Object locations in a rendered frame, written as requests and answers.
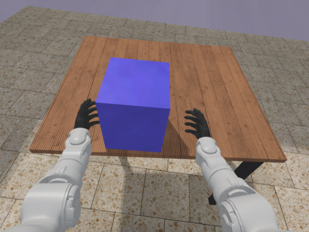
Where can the robot left hand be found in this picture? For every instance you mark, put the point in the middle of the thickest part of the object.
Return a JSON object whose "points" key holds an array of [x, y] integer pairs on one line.
{"points": [[83, 117]]}

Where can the robot right upper arm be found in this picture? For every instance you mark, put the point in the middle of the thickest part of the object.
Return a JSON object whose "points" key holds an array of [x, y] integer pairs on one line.
{"points": [[248, 213]]}

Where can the left robot forearm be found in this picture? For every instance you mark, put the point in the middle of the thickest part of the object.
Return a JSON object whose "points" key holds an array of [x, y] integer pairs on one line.
{"points": [[72, 164]]}

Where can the robot right hand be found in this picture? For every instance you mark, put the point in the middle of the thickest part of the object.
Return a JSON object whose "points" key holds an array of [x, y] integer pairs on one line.
{"points": [[201, 126]]}

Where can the right robot forearm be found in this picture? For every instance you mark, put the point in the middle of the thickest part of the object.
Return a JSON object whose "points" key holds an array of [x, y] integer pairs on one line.
{"points": [[222, 180]]}

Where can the robot left upper arm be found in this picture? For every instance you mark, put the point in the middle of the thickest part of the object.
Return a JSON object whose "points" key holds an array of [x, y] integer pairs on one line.
{"points": [[50, 207]]}

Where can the carton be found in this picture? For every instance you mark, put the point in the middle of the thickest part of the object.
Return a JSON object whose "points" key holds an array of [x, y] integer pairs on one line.
{"points": [[133, 104]]}

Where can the table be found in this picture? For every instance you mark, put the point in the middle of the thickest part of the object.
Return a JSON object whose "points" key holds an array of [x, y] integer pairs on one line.
{"points": [[206, 77]]}

